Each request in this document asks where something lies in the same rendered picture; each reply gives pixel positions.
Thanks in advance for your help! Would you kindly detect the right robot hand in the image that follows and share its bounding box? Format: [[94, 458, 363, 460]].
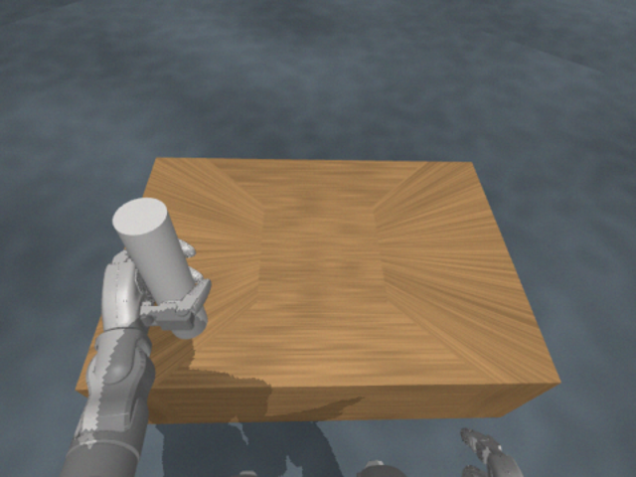
[[460, 428, 524, 477]]

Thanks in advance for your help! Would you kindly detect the left robot arm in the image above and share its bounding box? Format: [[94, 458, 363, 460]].
[[60, 327, 155, 477]]

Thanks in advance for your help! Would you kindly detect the left robot hand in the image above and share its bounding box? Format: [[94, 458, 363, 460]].
[[101, 238, 212, 335]]

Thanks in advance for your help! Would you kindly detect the can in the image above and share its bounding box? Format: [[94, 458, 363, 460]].
[[112, 198, 208, 339]]

